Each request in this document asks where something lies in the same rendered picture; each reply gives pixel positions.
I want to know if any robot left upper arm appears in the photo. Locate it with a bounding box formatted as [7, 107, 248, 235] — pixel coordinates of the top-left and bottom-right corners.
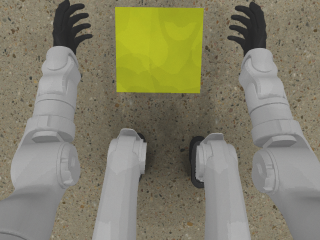
[0, 141, 81, 240]

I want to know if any right robot forearm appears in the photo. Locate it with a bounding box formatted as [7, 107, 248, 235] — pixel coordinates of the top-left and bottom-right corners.
[238, 48, 320, 166]

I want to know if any left robot forearm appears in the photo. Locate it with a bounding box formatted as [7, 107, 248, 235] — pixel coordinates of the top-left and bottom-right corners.
[10, 46, 81, 187]

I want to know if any robot left thigh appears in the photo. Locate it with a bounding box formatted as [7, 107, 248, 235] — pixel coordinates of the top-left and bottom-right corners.
[92, 135, 147, 240]

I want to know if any robot right upper arm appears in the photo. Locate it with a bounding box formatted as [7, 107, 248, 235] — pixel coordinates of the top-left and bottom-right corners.
[251, 146, 320, 240]

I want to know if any robot right foot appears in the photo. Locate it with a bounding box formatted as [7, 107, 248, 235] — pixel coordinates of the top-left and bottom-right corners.
[189, 136, 205, 189]

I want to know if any carton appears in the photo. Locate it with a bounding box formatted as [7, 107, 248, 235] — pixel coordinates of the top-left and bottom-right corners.
[115, 7, 204, 94]

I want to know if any right robot hand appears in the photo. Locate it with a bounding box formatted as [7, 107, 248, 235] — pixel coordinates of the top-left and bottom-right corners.
[227, 1, 267, 57]

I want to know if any left robot hand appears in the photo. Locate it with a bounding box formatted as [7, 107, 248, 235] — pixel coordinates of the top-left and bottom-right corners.
[52, 0, 93, 55]

